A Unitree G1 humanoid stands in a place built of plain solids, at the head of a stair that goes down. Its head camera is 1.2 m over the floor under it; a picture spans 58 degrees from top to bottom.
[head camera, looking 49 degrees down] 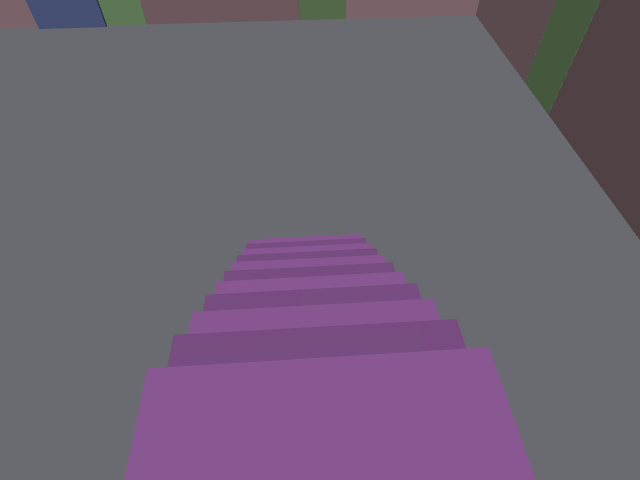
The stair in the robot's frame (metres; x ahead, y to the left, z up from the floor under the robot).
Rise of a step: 0.18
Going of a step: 0.20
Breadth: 1.02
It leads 4 degrees to the left of straight ahead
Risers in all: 11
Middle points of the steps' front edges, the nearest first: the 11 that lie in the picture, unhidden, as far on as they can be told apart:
0.58 0.00 0.00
0.78 0.01 -0.18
0.99 0.02 -0.35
1.19 0.04 -0.53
1.39 0.05 -0.71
1.60 0.06 -0.88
1.80 0.08 -1.06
2.00 0.09 -1.24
2.21 0.10 -1.41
2.41 0.12 -1.59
2.62 0.13 -1.76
